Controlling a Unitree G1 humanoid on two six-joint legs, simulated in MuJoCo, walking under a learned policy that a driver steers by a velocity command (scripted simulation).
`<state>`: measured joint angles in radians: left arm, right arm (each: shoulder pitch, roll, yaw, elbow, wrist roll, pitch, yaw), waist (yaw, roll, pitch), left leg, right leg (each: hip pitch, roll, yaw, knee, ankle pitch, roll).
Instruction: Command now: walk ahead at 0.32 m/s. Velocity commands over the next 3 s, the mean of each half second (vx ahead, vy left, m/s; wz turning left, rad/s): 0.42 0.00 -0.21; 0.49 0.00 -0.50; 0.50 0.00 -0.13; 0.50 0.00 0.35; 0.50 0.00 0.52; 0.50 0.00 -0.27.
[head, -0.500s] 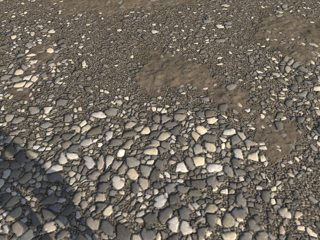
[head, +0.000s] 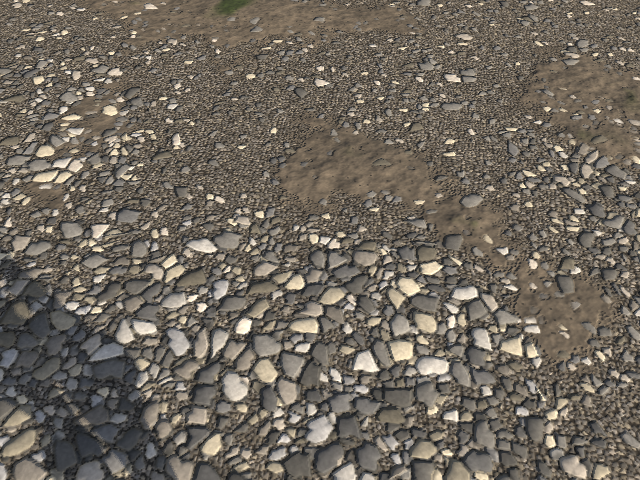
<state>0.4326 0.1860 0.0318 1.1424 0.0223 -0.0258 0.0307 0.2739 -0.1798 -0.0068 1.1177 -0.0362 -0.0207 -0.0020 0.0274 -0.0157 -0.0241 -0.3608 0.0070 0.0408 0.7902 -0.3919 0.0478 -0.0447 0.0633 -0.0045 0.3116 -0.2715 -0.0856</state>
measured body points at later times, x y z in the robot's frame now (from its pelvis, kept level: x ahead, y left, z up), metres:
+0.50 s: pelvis +0.21 +0.06 -0.01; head +0.24 +0.07 +0.44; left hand +0.36 +0.28 -0.15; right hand +0.12 -0.15 -0.15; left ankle +0.10 +0.14 -0.74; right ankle +0.34 -0.07 -0.69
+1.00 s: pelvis +0.49 -0.01 +0.00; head +0.52 -0.04 +0.45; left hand +0.58 +0.24 -0.13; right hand +0.56 -0.30 -0.12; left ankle +0.71 +0.10 -0.68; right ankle +0.41 -0.02 -0.74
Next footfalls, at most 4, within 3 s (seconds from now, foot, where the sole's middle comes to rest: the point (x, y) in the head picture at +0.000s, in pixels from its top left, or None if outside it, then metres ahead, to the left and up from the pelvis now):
0.16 left None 0.14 0.14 -0.78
0.66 right None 0.45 -0.04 -0.78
1.20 left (344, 372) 0.82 -0.02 -0.78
1.72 right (460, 321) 0.98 -0.32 -0.78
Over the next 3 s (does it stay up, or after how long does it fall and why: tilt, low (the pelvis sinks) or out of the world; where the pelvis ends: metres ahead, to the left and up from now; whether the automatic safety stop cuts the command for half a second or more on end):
stays up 1.53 -0.27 -0.01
